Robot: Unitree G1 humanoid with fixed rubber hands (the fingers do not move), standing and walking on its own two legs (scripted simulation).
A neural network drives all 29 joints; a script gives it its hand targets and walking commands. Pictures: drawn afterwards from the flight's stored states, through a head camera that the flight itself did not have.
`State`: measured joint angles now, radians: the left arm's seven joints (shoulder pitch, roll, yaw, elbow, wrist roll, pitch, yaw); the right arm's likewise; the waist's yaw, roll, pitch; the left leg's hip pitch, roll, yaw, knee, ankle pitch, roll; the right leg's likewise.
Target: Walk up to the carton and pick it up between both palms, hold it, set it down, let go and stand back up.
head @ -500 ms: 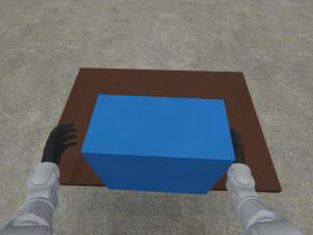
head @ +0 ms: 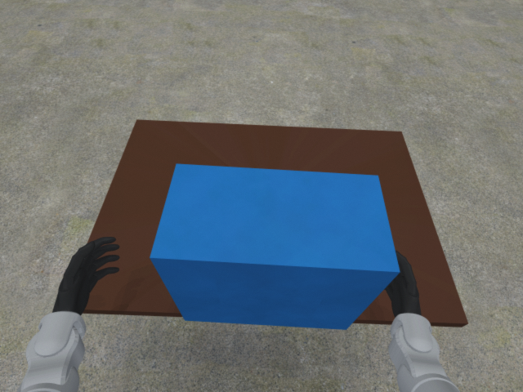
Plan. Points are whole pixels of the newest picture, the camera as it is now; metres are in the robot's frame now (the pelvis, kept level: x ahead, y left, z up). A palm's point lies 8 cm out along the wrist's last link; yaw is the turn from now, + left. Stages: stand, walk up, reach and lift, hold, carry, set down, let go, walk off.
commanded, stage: set down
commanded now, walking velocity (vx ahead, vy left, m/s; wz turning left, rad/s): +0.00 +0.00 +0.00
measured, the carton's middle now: (270, 256) +0.37 -0.01 -0.04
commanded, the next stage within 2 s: none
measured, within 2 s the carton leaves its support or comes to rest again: neither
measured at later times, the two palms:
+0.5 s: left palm (53, 343) +0.23 +0.29 -0.01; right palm (422, 349) +0.22 -0.23 -0.04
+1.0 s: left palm (71, 354) +0.22 +0.27 -0.03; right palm (424, 344) +0.22 -0.23 -0.04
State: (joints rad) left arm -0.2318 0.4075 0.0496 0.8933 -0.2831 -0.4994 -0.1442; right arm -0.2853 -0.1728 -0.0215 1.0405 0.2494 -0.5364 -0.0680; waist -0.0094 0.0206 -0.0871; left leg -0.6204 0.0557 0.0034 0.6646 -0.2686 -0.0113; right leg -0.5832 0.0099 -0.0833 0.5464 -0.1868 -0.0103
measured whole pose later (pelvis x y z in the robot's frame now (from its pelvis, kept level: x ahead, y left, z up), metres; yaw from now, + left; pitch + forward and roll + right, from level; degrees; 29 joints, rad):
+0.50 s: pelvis +0.00 +0.00 +0.01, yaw +0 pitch +5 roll -3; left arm 0.04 0.41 0.05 0.71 -0.28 -0.49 -0.14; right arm 0.00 -0.17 -0.02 0.87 0.26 -0.56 -0.04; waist -0.01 0.02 -0.01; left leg -0.45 0.06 0.00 0.65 -0.29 -0.01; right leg -0.40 0.02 -0.08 0.51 -0.19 -0.01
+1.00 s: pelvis +0.01 +0.00 +0.01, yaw +1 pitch +1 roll -2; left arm 0.07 0.36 0.04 0.70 -0.28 -0.33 -0.12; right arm 0.00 -0.17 -0.02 0.86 0.26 -0.44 -0.04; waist -0.01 0.02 0.01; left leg -0.34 0.06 0.00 0.61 -0.29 -0.01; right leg -0.30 0.02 -0.08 0.49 -0.21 -0.01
